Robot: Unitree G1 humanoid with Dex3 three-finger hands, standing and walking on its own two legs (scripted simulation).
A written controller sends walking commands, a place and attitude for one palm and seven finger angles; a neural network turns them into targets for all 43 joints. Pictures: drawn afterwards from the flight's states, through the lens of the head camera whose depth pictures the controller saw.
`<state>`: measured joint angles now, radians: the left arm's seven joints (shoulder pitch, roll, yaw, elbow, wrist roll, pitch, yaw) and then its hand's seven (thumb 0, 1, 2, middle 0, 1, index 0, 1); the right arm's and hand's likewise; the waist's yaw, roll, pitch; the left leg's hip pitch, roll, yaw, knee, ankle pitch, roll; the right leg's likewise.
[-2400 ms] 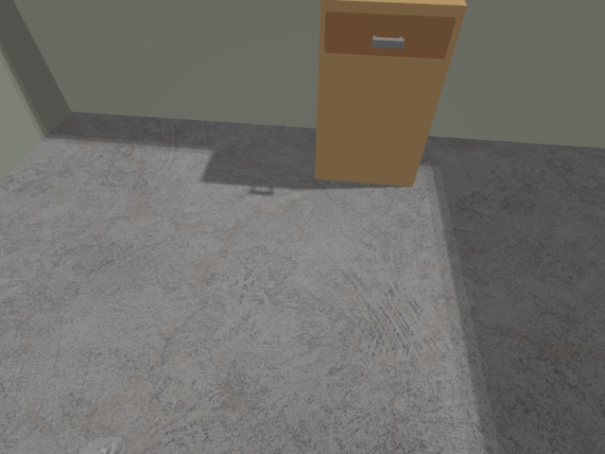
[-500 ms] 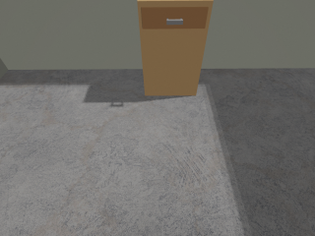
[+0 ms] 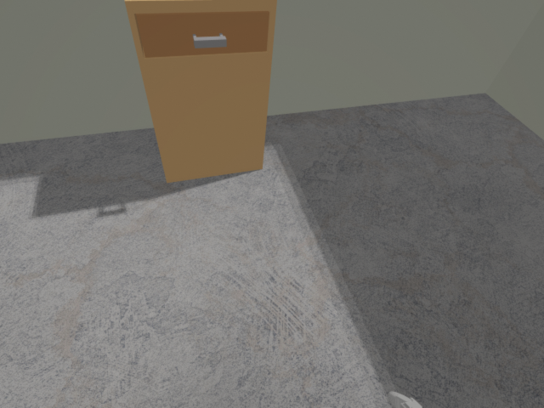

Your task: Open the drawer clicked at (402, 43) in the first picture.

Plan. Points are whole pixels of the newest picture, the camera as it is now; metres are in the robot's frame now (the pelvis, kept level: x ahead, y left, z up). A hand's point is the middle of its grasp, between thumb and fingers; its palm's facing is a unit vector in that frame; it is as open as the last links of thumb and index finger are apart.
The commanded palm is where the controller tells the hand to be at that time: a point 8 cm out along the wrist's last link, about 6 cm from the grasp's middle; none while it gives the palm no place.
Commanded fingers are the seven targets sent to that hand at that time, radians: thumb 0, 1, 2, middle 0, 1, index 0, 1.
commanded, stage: walk to a spot facing it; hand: left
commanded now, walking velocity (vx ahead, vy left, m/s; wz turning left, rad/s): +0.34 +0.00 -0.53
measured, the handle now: (209, 39) +1.22 +0.35 -0.05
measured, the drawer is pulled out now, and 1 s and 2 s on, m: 0.00 0.00 0.00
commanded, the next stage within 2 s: turn to face it in 1.12 s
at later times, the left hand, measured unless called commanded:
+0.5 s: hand (249, 289) +0.36 +0.08 -0.15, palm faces -0.32 -0.93 -0.19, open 7.4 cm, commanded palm none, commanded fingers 0.00 0.90 0.90 -0.20 -0.30 -0.20 -0.30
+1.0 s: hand (238, 250) +0.45 +0.11 -0.17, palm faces -0.32 -0.94 -0.14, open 7.4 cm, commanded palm none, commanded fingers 0.00 0.90 0.90 -0.20 -0.30 -0.20 -0.30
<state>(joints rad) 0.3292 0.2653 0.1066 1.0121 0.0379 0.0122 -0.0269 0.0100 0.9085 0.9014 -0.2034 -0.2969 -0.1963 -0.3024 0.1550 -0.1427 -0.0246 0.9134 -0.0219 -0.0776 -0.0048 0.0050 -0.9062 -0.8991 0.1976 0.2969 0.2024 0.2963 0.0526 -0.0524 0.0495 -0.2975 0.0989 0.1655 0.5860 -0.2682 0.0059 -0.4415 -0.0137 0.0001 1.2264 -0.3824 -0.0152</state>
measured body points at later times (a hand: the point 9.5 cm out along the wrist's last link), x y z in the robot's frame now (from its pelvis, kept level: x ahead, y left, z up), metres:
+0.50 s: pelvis +0.18 -0.05 +0.00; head +0.21 -0.07 +0.44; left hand +0.37 +0.13 -0.14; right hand +0.05 -0.26 -0.16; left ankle +0.14 +0.11 -0.64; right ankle +0.21 -0.15 -0.73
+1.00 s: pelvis +0.38 -0.05 +0.01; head +0.39 -0.03 +0.46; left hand +0.47 +0.16 -0.15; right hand +0.30 -0.27 -0.13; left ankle +0.40 +0.04 -0.73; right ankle +0.33 -0.19 -0.64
